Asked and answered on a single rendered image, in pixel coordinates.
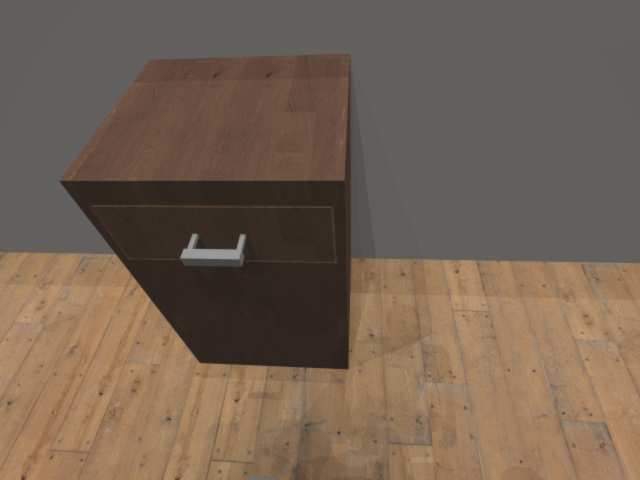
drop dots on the cabinet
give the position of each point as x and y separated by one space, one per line
234 131

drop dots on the handle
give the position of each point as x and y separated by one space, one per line
213 257

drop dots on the drawer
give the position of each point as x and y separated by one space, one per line
275 233

